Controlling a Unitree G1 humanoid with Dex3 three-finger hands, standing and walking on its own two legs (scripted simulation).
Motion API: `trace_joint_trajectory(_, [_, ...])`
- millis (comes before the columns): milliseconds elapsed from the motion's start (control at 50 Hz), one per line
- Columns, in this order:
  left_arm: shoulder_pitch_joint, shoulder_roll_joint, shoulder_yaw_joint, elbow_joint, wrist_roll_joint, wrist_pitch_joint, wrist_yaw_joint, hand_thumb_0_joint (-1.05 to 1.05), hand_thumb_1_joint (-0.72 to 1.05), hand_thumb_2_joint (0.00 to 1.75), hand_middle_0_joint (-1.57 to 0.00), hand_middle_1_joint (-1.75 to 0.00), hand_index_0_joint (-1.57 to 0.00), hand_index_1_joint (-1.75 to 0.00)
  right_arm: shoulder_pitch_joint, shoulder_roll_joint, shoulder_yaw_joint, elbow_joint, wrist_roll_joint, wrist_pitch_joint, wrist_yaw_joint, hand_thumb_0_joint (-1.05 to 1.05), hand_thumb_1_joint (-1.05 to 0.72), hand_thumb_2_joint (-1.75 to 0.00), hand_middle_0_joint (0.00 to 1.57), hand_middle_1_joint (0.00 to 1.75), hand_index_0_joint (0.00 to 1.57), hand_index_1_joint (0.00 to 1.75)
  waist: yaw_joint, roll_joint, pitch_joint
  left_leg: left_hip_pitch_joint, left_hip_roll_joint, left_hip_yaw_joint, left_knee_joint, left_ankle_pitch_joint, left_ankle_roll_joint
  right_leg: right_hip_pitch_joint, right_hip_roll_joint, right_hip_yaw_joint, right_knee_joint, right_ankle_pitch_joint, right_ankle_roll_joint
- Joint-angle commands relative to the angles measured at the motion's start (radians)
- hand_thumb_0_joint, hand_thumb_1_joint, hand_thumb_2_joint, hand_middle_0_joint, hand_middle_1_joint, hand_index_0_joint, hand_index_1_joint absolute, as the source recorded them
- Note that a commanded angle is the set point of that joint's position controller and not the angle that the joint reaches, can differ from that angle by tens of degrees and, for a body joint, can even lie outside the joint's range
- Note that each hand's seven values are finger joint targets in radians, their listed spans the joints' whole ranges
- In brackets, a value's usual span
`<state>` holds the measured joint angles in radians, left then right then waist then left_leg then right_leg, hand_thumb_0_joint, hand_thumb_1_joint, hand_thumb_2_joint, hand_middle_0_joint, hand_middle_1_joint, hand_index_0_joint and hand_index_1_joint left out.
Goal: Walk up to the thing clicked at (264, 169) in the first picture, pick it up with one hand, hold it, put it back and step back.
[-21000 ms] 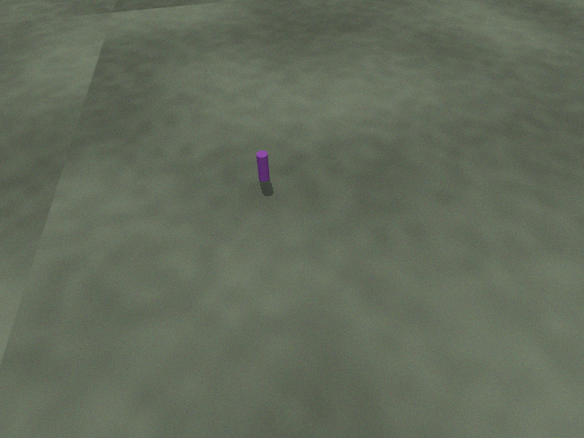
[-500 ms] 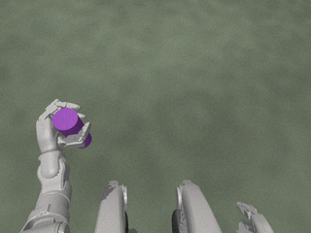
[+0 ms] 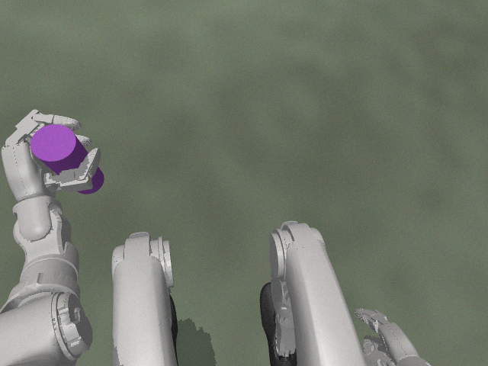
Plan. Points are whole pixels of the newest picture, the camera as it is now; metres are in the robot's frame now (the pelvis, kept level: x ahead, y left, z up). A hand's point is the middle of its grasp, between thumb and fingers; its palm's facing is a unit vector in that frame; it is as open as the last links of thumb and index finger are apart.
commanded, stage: crouch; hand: left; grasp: from the side
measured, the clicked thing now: (73, 164) +0.44 +0.25 -0.08
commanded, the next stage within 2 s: lower in 0.74 s
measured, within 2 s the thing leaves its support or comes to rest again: rests again in 1.80 s
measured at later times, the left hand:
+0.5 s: hand (89, 162) +0.47 +0.25 -0.14, palm faces +0.26 -0.96 -0.04, open 7.6 cm
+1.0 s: hand (96, 168) +0.48 +0.26 -0.19, palm faces +0.27 -0.96 -0.03, open 7.6 cm
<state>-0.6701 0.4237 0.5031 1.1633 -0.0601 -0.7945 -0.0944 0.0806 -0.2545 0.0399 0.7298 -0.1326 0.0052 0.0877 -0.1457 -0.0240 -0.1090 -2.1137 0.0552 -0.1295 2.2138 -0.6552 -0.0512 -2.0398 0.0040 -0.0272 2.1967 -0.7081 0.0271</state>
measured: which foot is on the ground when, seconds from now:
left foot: down 0.00-1.00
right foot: down 0.00-1.00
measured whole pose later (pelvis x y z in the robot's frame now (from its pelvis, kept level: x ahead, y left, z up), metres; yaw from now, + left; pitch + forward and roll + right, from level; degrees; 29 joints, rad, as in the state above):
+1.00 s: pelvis +0.00 +0.01 -0.09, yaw -7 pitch +23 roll -10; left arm -0.70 0.65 0.59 1.24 -0.07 -0.82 -0.09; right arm 0.00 -0.32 0.25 0.67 -0.24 0.07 0.12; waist -0.23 -0.11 0.12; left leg -2.29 0.03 -0.28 2.55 -0.69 -0.06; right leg -2.16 0.05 -0.11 2.44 -0.70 0.06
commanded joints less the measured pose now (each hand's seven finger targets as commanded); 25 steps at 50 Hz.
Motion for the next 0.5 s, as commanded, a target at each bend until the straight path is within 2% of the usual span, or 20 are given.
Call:
trace_joint_trajectory(0, [-0.429, 0.315, 0.05, -0.246, -0.021, -0.097, -0.009, 0.0, 0.31, 1.22, -1.21, -1.31, -1.21, -1.32, 0.118, -0.218, -0.047, -0.05, 0.001, -0.008, -0.014, 0.0, -0.92, -0.91, 0.2, 0.3, 0.2, 0.3, 0.001, 0.198, -0.67, 0.401, -0.028, 0.107, -0.188, 0.028, 0.059, 0.311, 0.031, -0.053, -0.247, 0.107, -0.05])
trace_joint_trajectory(40, [-0.416, 0.333, 0.066, -0.231, -0.016, -0.091, -0.009, 0.0, 0.32, 1.21, -1.21, -1.3, -1.2, -1.31, 0.119, -0.227, -0.038, -0.052, -0.005, -0.002, -0.014, 0.0, -0.92, -0.91, 0.2, 0.3, 0.2, 0.3, 0.005, 0.217, -0.686, 0.407, -0.027, 0.099, -0.17, 0.035, 0.056, 0.292, 0.034, -0.072, -0.208, 0.121, -0.053])
trace_joint_trajectory(60, [-0.405, 0.329, 0.056, -0.204, -0.014, -0.085, -0.016, 0.0, 0.33, 1.21, -1.19, -1.29, -1.19, -1.3, 0.112, -0.233, -0.034, -0.055, -0.005, 0.0, -0.016, 0.0, -0.92, -0.91, 0.2, 0.3, 0.2, 0.3, -0.007, 0.208, -0.655, 0.381, -0.027, 0.097, -0.156, 0.022, 0.059, 0.279, 0.034, -0.075, -0.2, 0.111, -0.05])
trace_joint_trajectory(80, [-0.407, 0.344, 0.077, -0.209, -0.021, -0.082, -0.019, 0.0, 0.34, 1.22, -1.2, -1.3, -1.2, -1.31, 0.115, -0.241, -0.034, -0.05, -0.005, 0.003, -0.016, 0.0, -0.92, -0.91, 0.2, 0.3, 0.2, 0.3, -0.003, 0.196, -0.644, 0.369, -0.027, 0.093, -0.145, 0.024, 0.059, 0.263, 0.036, -0.081, -0.188, 0.115, -0.052])
trace_joint_trajectory(100, [-0.432, 0.321, 0.052, -0.21, -0.02, -0.081, -0.023, 0.0, 0.36, 1.22, -1.22, -1.31, -1.22, -1.32, 0.111, -0.24, -0.028, -0.045, -0.008, 0.002, -0.016, 0.0, -0.92, -0.91, 0.2, 0.3, 0.2, 0.3, -0.018, 0.209, -0.616, 0.357, -0.026, 0.089, -0.136, 0.014, 0.058, 0.234, 0.036, -0.086, -0.174, 0.11, -0.052])
trace_joint_trajectory(120, [-0.431, 0.325, 0.06, -0.21, -0.027, -0.08, -0.02, 0.0, 0.34, 1.22, -1.23, -1.31, -1.23, -1.32, 0.112, -0.24, -0.02, -0.05, -0.011, 0.003, -0.015, 0.0, -0.92, -0.91, 0.2, 0.3, 0.2, 0.3, -0.017, 0.209, -0.627, 0.339, -0.026, 0.089, -0.119, 0.021, 0.059, 0.256, 0.039, -0.084, -0.169, 0.119, -0.052])
trace_joint_trajectory(140, [-0.412, 0.342, 0.086, -0.19, -0.029, -0.078, -0.02, 0.0, 0.34, 1.21, -1.22, -1.31, -1.22, -1.32, 0.116, -0.248, -0.015, -0.046, -0.015, 0.005, -0.017, 0.0, -0.92, -0.91, 0.2, 0.3, 0.2, 0.3, -0.02, 0.201, -0.614, 0.329, -0.027, 0.084, -0.103, 0.031, 0.06, 0.249, 0.038, -0.089, -0.159, 0.134, -0.048])
trace_joint_trajectory(160, [-0.378, 0.354, 0.095, -0.167, -0.027, -0.074, -0.021, 0.0, 0.36, 1.21, -1.21, -1.3, -1.21, -1.3, 0.107, -0.251, -0.012, -0.044, -0.015, 0.005, -0.016, 0.0, -0.92, -0.91, 0.2, 0.3, 0.2, 0.3, -0.008, 0.203, -0.587, 0.32, -0.026, 0.082, -0.101, 0.033, 0.058, 0.23, 0.04, -0.095, -0.143, 0.131, -0.05])
trace_joint_trajectory(180, [-0.4, 0.346, 0.075, -0.188, -0.022, -0.076, -0.024, 0.0, 0.36, 1.21, -1.22, -1.31, -1.23, -1.31, 0.107, -0.251, -0.007, -0.052, -0.019, 0.008, -0.014, 0.0, -0.91, -0.91, 0.2, 0.3, 0.2, 0.3, -0.021, 0.205, -0.594, 0.311, -0.024, 0.077, -0.095, 0.031, 0.057, 0.231, 0.042, -0.101, -0.136, 0.132, -0.051])
trace_joint_trajectory(200, [-0.385, 0.354, 0.082, -0.188, -0.02, -0.078, -0.027, 0.0, 0.36, 1.21, -1.22, -1.3, -1.22, -1.31, 0.104, -0.255, -0.006, -0.055, -0.021, 0.011, -0.013, 0.0, -0.92, -0.91, 0.2, 0.3, 0.2, 0.3, -0.013, 0.216, -0.595, 0.316, -0.024, 0.075, -0.088, 0.031, 0.057, 0.219, 0.044, -0.102, -0.128, 0.133, -0.051])
trace_joint_trajectory(240, [-0.366, 0.357, 0.084, -0.176, -0.014, -0.072, -0.029, 0.0, 0.38, 1.23, -1.22, -1.32, -1.23, -1.32, 0.112, -0.263, 0.002, -0.048, -0.028, 0.017, -0.011, 0.0, -0.91, -0.91, 0.2, 0.3, 0.2, 0.3, -0.023, 0.24, -0.581, 0.32, -0.021, 0.067, -0.076, 0.06, 0.052, 0.216, 0.045, -0.112, -0.103, 0.16, -0.053])
trace_joint_trajectory(280, [-0.37, 0.378, 0.092, -0.197, -0.015, -0.074, -0.029, 0.0, 0.38, 1.23, -1.24, -1.33, -1.24, -1.33, 0.105, -0.268, 0.007, -0.051, -0.03, 0.022, -0.008, 0.0, -0.92, -0.91, 0.2, 0.3, 0.2, 0.3, -0.021, 0.236, -0.588, 0.306, -0.019, 0.063, -0.054, 0.07, 0.052, 0.215, 0.051, -0.113, -0.09, 0.168, -0.053])
trace_joint_trajectory(300, [-0.395, 0.39, 0.095, -0.217, -0.014, -0.076, -0.027, 0.0, 0.4, 1.23, -1.24, -1.33, -1.24, -1.33, 0.113, -0.272, 0.011, -0.051, -0.035, 0.024, -0.006, 0.0, -0.91, -0.91, 0.2, 0.3, 0.2, 0.3, -0.033, 0.241, -0.595, 0.307, -0.02, 0.06, -0.042, 0.075, 0.054, 0.223, 0.049, -0.114, -0.087, 0.181, -0.05])
trace_joint_trajectory(320, [-0.363, 0.378, 0.1, -0.204, -0.02, -0.073, -0.029, 0.0, 0.4, 1.23, -1.23, -1.33, -1.24, -1.33, 0.115, -0.274, 0.013, -0.05, -0.037, 0.026, -0.006, 0.0, -0.91, -0.91, 0.2, 0.3, 0.2, 0.3, -0.027, 0.238, -0.604, 0.312, -0.019, 0.058, -0.034, 0.091, 0.053, 0.231, 0.052, -0.116, -0.082, 0.195, -0.049])
trace_joint_trajectory(380, [-0.367, 0.402, 0.104, -0.23, -0.021, -0.075, -0.032, 0.0, 0.44, 1.24, -1.24, -1.33, -1.25, -1.33, 0.099, -0.285, 0.022, -0.045, -0.045, 0.032, -0.003, 0.0, -0.91, -0.91, 0.2, 0.3, 0.2, 0.3, -0.035, 0.261, -0.567, 0.299, -0.014, 0.047, -0.015, 0.1, 0.051, 0.201, 0.053, -0.125, -0.057, 0.203, -0.05])
trace_joint_trajectory(400, [-0.363, 0.415, 0.118, -0.236, -0.022, -0.076, -0.026, 0.0, 0.43, 1.25, -1.25, -1.35, -1.25, -1.35, 0.117, -0.287, 0.024, -0.04, -0.05, 0.036, -0.002, 0.0, -0.92, -0.91, 0.2, 0.3, 0.2, 0.3, -0.037, 0.259, -0.594, 0.305, -0.013, 0.051, 0.004, 0.129, 0.053, 0.239, 0.056, -0.121, -0.06, 0.232, -0.046])
trace_joint_trajectory(420, [-0.372, 0.402, 0.104, -0.245, -0.02, -0.079, -0.027, 0.0, 0.43, 1.25, -1.25, -1.35, -1.26, -1.35, 0.112, -0.288, 0.028, -0.039, -0.053, 0.039, -0.002, 0.0, -0.92, -0.91, 0.2, 0.3, 0.2, 0.3, -0.046, 0.276, -0.577, 0.306, -0.012, 0.043, -0.002, 0.128, 0.047, 0.226, 0.054, -0.128, -0.047, 0.231, -0.047])
trace_joint_trajectory(460, [-0.364, 0.424, 0.11, -0.24, -0.013, -0.081, -0.024, 0.0, 0.42, 1.25, -1.26, -1.35, -1.26, -1.35, 0.103, -0.293, 0.034, -0.042, -0.058, 0.042, 0.003, 0.0, -0.92, -0.91, 0.2, 0.3, 0.2, 0.3, -0.044, 0.278, -0.581, 0.3, -0.01, 0.037, 0.013, 0.125, 0.048, 0.222, 0.057, -0.131, -0.036, 0.227, -0.047])
trace_joint_trajectory(480, [-0.352, 0.397, 0.092, -0.239, -0.012, -0.079, -0.025, 0.0, 0.43, 1.25, -1.25, -1.35, -1.26, -1.35, 0.103, -0.294, 0.036, -0.045, -0.061, 0.044, 0.004, 0.0, -0.92, -0.91, 0.2, 0.3, 0.2, 0.3, -0.047, 0.287, -0.571, 0.319, -0.009, 0.035, 0.013, 0.142, 0.045, 0.207, 0.058, -0.137, -0.031, 0.237, -0.049])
